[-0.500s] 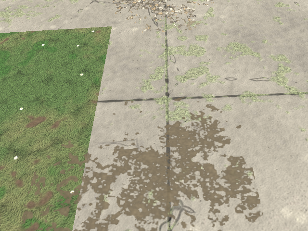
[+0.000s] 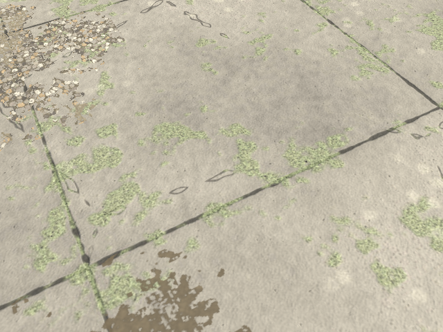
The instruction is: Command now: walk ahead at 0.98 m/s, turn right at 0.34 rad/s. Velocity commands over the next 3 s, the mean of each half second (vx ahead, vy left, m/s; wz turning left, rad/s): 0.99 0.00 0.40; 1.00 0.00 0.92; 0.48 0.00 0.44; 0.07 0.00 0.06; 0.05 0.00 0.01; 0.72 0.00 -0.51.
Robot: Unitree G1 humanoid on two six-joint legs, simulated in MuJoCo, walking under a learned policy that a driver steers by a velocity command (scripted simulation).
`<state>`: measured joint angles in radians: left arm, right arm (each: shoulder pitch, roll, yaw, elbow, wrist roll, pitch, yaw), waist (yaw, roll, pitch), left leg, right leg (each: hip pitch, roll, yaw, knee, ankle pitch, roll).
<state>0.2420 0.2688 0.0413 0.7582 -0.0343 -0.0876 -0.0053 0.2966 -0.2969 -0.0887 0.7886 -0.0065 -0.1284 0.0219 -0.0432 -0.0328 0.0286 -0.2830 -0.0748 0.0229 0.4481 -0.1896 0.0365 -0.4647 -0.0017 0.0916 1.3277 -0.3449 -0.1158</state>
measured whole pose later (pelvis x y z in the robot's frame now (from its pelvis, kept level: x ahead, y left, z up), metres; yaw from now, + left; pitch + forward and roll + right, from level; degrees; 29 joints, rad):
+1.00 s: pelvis +0.80 +0.15 +0.00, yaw +44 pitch -1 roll -1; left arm 0.00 0.27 0.02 0.58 0.02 -0.13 0.01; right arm 0.47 -0.23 -0.04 0.73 0.03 -0.07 0.01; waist -0.08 -0.03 0.05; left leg -0.13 -0.18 -0.13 0.45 -0.28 0.16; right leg -0.69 -0.09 0.17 0.93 -0.13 0.03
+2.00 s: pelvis +1.08 +0.38 +0.00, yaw +58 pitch -1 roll -1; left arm 0.20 0.24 0.01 0.86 0.01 -0.01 0.01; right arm 0.17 -0.21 -0.02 0.75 -0.01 0.00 -0.01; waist 0.01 0.00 0.02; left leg -0.29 -0.03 -0.05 0.59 -0.29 0.02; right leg -0.22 -0.01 -0.03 0.55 -0.32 0.01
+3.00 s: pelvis +1.20 +0.55 -0.02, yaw +40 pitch +2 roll +1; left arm 0.08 0.25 0.04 0.70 -0.05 -0.05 -0.07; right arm 0.46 -0.21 -0.03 0.98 -0.02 -0.11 -0.02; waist -0.09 -0.03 -0.01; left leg 0.23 -0.01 0.29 0.19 -0.44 -0.04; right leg -0.88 -0.12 -0.05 0.95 0.03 -0.09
